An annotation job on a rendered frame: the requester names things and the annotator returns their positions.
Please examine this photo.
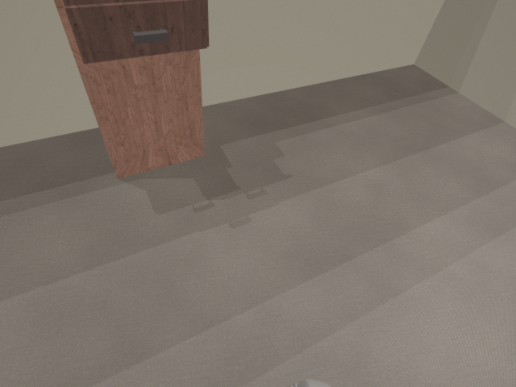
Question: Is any cabinet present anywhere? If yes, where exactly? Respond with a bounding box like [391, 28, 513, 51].
[54, 0, 205, 179]

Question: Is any handle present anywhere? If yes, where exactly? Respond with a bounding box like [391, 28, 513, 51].
[131, 27, 169, 44]

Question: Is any drawer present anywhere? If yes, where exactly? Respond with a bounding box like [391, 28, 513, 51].
[63, 0, 209, 64]

